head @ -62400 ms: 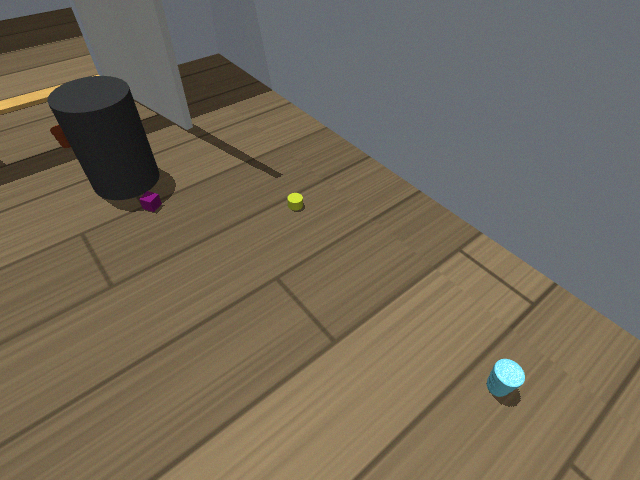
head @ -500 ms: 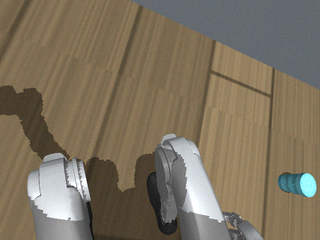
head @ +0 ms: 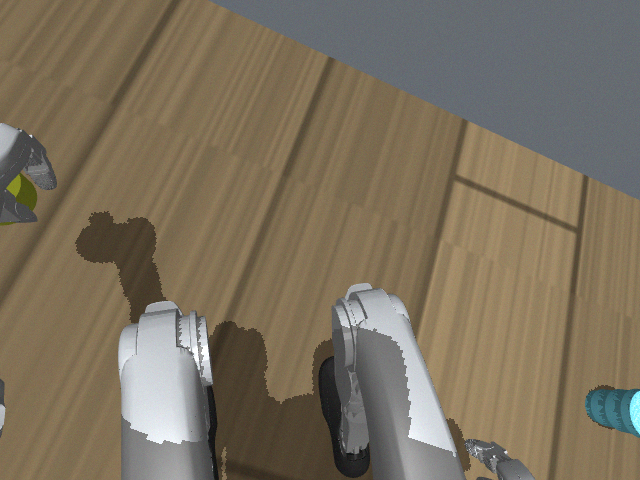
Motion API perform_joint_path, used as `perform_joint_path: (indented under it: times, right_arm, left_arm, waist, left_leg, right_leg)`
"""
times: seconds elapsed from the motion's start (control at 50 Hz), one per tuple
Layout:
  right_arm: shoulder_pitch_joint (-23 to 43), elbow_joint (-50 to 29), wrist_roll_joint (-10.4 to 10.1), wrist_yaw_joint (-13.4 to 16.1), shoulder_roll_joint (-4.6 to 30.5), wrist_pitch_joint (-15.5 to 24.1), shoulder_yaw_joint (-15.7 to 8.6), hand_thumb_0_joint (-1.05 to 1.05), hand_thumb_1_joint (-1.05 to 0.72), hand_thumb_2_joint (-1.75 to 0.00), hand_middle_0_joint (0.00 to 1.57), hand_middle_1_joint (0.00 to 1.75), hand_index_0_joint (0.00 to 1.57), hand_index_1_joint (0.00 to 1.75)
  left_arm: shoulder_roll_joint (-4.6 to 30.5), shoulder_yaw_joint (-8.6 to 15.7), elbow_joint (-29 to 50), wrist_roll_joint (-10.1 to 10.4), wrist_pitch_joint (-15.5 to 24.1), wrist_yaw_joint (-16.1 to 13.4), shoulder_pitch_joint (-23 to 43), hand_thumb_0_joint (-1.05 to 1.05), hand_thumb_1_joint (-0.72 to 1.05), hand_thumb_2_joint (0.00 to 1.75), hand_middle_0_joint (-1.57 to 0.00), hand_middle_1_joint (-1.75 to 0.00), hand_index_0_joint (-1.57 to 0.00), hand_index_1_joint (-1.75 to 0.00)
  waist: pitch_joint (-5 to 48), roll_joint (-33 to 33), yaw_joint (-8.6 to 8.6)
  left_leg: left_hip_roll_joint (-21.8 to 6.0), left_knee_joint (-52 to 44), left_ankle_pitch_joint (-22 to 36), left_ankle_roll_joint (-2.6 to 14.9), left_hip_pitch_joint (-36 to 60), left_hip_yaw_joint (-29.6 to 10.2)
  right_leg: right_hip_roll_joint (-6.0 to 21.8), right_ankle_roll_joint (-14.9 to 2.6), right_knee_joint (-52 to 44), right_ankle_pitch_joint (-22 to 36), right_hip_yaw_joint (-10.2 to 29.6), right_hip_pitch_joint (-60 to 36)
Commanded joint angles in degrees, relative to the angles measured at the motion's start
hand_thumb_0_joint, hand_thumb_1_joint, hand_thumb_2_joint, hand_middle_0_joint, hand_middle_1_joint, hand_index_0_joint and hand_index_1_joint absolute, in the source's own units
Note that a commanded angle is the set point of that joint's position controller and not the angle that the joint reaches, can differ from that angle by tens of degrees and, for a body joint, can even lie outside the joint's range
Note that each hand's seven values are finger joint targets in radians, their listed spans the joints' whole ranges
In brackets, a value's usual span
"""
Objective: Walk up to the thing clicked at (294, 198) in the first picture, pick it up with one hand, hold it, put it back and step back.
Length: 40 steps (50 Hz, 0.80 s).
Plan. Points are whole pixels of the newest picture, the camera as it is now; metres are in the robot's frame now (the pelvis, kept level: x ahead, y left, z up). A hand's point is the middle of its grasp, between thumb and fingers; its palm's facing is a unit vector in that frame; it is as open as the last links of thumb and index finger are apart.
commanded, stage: lift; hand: left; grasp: from above
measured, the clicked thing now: out of the picture +0.46 +0.36 -0.15
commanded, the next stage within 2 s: hold in 1.30 s
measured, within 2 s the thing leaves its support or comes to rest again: neither
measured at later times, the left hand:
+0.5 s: hand out of the picture +0.38 +0.31 +0.07, palm faces -0.39 -0.14 -0.91, open 6.3 cm
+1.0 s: hand out of the picture +0.34 +0.28 +0.24, palm faces -0.42 -0.14 -0.90, open 6.5 cm
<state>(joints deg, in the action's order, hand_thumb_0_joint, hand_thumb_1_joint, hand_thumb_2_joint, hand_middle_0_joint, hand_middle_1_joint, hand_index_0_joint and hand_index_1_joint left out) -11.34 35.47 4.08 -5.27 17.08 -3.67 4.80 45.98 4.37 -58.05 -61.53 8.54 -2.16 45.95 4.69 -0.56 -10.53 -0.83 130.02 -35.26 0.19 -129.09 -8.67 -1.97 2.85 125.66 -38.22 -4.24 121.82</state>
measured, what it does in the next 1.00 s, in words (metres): rises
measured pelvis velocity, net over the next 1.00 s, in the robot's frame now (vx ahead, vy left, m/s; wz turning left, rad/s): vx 0.04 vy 0.00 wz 0.12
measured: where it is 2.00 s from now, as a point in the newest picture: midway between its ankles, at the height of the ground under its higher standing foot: (275, 448)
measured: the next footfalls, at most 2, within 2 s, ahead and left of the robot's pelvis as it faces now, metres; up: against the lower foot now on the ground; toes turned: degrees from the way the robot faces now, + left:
none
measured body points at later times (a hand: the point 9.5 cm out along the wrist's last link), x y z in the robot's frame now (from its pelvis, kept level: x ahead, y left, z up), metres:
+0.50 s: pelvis +0.00 +0.00 +0.14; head +0.16 +0.04 +0.56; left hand +0.40 +0.31 +0.13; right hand +0.15 -0.25 +0.02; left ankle +0.09 +0.13 -0.34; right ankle +0.11 -0.13 -0.34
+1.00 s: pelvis +0.04 +0.00 +0.30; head +0.10 +0.01 +0.75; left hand +0.36 +0.29 +0.29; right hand +0.18 -0.26 +0.19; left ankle +0.09 +0.13 -0.34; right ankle +0.11 -0.13 -0.34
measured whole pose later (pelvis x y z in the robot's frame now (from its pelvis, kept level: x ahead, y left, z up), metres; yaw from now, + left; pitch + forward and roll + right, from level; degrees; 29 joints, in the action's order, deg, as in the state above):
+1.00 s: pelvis +0.04 +0.00 +0.30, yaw +7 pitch +16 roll -3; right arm -13.6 40.5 -2.2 3.5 14.5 2.8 -0.9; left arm 27.0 -6.7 -42.2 -56.4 2.3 -3.9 17.8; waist 8.4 -2.5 -3.9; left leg -2.4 68.6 -25.9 -0.3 -58.6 -1.8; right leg -0.8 1.5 66.5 -27.1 -0.2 55.2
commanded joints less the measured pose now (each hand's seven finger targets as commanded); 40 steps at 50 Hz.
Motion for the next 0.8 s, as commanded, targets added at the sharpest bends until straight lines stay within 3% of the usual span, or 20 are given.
perform_joint_path:
  times: [0.0, 0.08, 0.1, 0.24, 0.28, 0.3, 0.32, 0.34, 0.4, 0.42, 0.46, 0.5, 0.54, 0.62, 0.68, 0.78]
  right_arm:
    - [-9.1, -2.2, -1.1, 1.5, 13.0, 0.4, -6.1, 0.00, -0.91, -0.90, 0.20, 0.30, 0.20, 0.30]
    - [-8.2, -2.7, -2.2, 2.3, 12.1, 0.7, -6.7, 0.00, -0.90, -0.90, 0.20, 0.30, 0.20, 0.30]
    - [-7.7, -2.5, -2.6, 2.5, 12.3, 0.8, -6.8, 0.00, -0.90, -0.90, 0.20, 0.30, 0.20, 0.30]
    - [-6.2, -3.6, -3.8, 3.9, 10.8, 1.2, -7.7, 0.00, -0.90, -0.90, 0.20, 0.30, 0.20, 0.30]
    - [-5.5, -3.6, -4.0, 4.4, 10.3, 1.3, -8.0, 0.00, -0.90, -0.90, 0.20, 0.30, 0.20, 0.30]
    - [-5.3, -3.5, -4.1, 4.5, 10.2, 1.4, -8.1, 0.00, -0.90, -0.90, 0.20, 0.30, 0.20, 0.30]
    - [-5.2, -3.9, -4.2, 4.7, 9.7, 1.3, -8.2, 0.00, -0.90, -0.90, 0.20, 0.30, 0.20, 0.30]
    - [-4.9, -3.9, -4.3, 5.0, 9.6, 1.3, -8.4, 0.00, -0.90, -0.90, 0.20, 0.30, 0.20, 0.30]
    - [-4.2, -4.0, -4.7, 5.7, 8.6, 1.6, -8.4, 0.00, -0.90, -0.90, 0.20, 0.30, 0.20, 0.30]
    - [-4.0, -3.9, -4.9, 6.1, 8.6, 1.8, -8.5, 0.00, -0.90, -0.90, 0.20, 0.30, 0.20, 0.30]
    - [-3.3, -4.0, -5.2, 6.5, 8.3, 2.1, -8.5, 0.00, -0.89, -0.90, 0.20, 0.30, 0.20, 0.30]
    - [-2.7, -4.0, -5.4, 6.9, 7.7, 2.4, -8.6, 0.00, -0.90, -0.90, 0.20, 0.30, 0.20, 0.30]
    - [-2.1, -3.8, -5.6, 7.3, 7.0, 2.9, -8.3, 0.00, -0.90, -0.90, 0.20, 0.30, 0.20, 0.30]
    - [-1.9, -2.8, -6.0, 8.4, 6.2, 4.3, -7.9, 0.00, -0.90, -0.90, 0.20, 0.30, 0.20, 0.30]
    - [-1.9, -2.0, -6.1, 8.9, 5.9, 5.5, -7.8, 0.00, -0.90, -0.90, 0.20, 0.30, 0.20, 0.30]
    - [-2.0, -1.4, -6.2, 9.3, 5.9, 7.1, -8.2, 0.00, -0.91, -0.90, 0.20, 0.30, 0.20, 0.30]
  left_arm:
    - [14.4, 2.7, 14.2, 2.6, 0.2, -0.9, 16.0, 0.00, 0.75, 0.44, -1.01, -0.61, -1.07, -0.54]
    - [12.3, 1.4, 16.0, 3.5, 0.1, 0.1, 12.3, 0.00, 0.75, 0.42, -0.99, -0.63, -1.07, -0.55]
    - [13.5, 2.4, 16.8, 3.8, 0.1, 0.4, 11.3, 0.00, 0.74, 0.42, -0.98, -0.64, -1.06, -0.56]
    - [10.6, 2.6, 25.2, 6.1, -1.2, 0.5, 7.2, 0.00, 0.75, 0.41, -0.98, -0.65, -1.06, -0.56]
    - [10.0, 2.5, 27.1, 6.0, -1.9, 0.7, 5.4, 0.00, 0.75, 0.42, -0.97, -0.66, -1.05, -0.58]
    - [10.3, 3.3, 26.9, 6.2, -2.5, 0.8, 2.8, 0.00, 0.75, 0.42, -0.96, -0.66, -1.05, -0.57]
    - [9.0, 1.9, 29.2, 5.9, -2.9, 1.0, 3.0, 0.00, 0.74, 0.42, -0.96, -0.67, -1.04, -0.58]
    - [9.5, 2.8, 29.6, 6.2, -3.3, 1.1, 2.0, 0.00, 0.73, 0.44, -0.96, -0.67, -1.03, -0.58]
    - [5.8, 0.8, 32.3, 7.5, -4.6, 1.1, -1.0, 0.00, 0.72, 0.44, -0.94, -0.68, -1.03, -0.60]
    - [6.1, 1.5, 33.0, 7.7, -5.0, 1.1, -2.5, 0.00, 0.71, 0.43, -0.94, -0.68, -1.02, -0.59]
    - [3.9, 0.4, 33.2, 7.9, -5.9, 1.3, -6.3, 0.00, 0.71, 0.42, -0.93, -0.68, -1.02, -0.59]
    - [4.5, 0.8, 35.1, 7.4, -6.5, 1.0, -7.6, 0.00, 0.71, 0.45, -0.92, -0.72, -1.00, -0.63]
    - [4.1, 0.6, 36.3, 7.8, -6.8, 0.6, -7.4, 0.00, 0.73, 0.48, -0.95, -0.72, -1.03, -0.63]
    - [1.6, -0.9, 33.0, 7.4, -7.0, -0.2, -9.6, 0.00, 0.70, 0.49, -0.93, -0.73, -1.01, -0.65]
    - [-2.0, -3.5, 30.5, 6.9, -6.9, -0.3, -11.1, 0.00, 0.66, 0.44, -0.89, -0.73, -0.97, -0.64]
    - [-4.2, -4.8, 28.6, 6.6, -6.7, -1.1, -11.5, 0.00, 0.65, 0.44, -0.86, -0.78, -0.96, -0.68]
  waist:
    - [39.1, -17.7, 1.34]
    - [38.9, -16.0, 2.07]
    - [38.2, -15.9, 2.71]
    - [40.7, -14.0, 4.05]
    - [41.6, -14.1, 4.05]
    - [40.8, -13.2, 4.86]
    - [42.0, -13.3, 4.71]
    - [41.8, -12.4, 5.35]
    - [38.9, -10.7, 4.78]
    - [38.0, -10.6, 5.29]
    - [35.9, -9.8, 5.52]
    - [37.0, -8.3, 5.94]
    - [34.5, -8.1, 5.61]
    - [28.1, -6.1, 5.37]
    - [23.5, -5.7, 5.23]
    - [22.7, -6.7, 5.96]
  left_leg:
    - [0.1, -19.5, 1.9, 1.54, 35.2, 4.1]
    - [-0.4, -24.6, -1.4, 1.89, 37.5, 2.9]
    - [-0.5, -25.7, -1.4, 1.81, 38.2, 2.4]
    - [-0.7, -32.4, 0.2, 1.76, 46.7, 2.6]
    - [-0.7, -34.2, 1.2, 1.68, 49.3, 2.8]
    - [-0.7, -35.3, 2.1, 1.69, 50.4, 2.8]
    - [-0.7, -36.1, 2.7, 1.68, 51.9, 3.3]
    - [-0.7, -36.9, 3.6, 1.81, 53.2, 3.8]
    - [-0.6, -41.4, 1.8, 1.83, 55.2, 4.4]
    - [-0.7, -43.6, 0.7, 1.75, 56.9, 4.2]
    - [-0.8, -46.9, 0.3, 1.54, 59.4, 3.8]
    - [-0.4, -48.0, 3.0, 1.55, 62.5, 5.1]
    - [-0.3, -50.4, 3.1, 1.56, 63.9, 5.7]
    - [0.0, -56.1, 2.0, 1.43, 67.7, 6.2]
    - [-0.2, -61.4, 0.8, 1.12, 70.7, 5.6]
    - [-0.2, -67.7, 3.5, 0.44, 78.6, 5.2]
  right_leg:
    - [-1.7, -5.41, -15.8, 7.3, -3.3, -16.5]
    - [-1.8, -4.82, -17.9, 6.6, -3.1, -19.1]
    - [-1.6, -4.80, -18.2, 6.7, -3.0, -19.4]
    - [-1.3, -4.31, -24.6, 8.0, -2.1, -26.9]
    - [-1.2, -4.24, -26.7, 8.7, -1.8, -29.8]
    - [-1.2, -4.20, -27.7, 9.1, -1.6, -31.1]
    - [-1.3, -4.23, -29.4, 9.4, -1.4, -33.0]
    - [-1.2, -4.13, -31.1, 9.8, -0.9, -34.5]
    - [-1.2, -3.94, -36.4, 8.4, -0.5, -39.5]
    - [-1.1, -3.83, -38.0, 7.6, -0.3, -41.0]
    - [-1.2, -3.82, -40.4, 7.6, -0.3, -43.6]
    - [-1.2, -3.97, -44.1, 8.7, 0.6, -48.0]
    - [-1.0, -3.84, -47.2, 8.5, 1.4, -51.0]
    - [-1.0, -3.89, -53.9, 6.9, 2.5, -56.0]
    - [-1.0, -3.89, -57.8, 6.6, 2.8, -59.0]
    - [-1.0, -3.96, -63.0, 9.2, 3.0, -64.9]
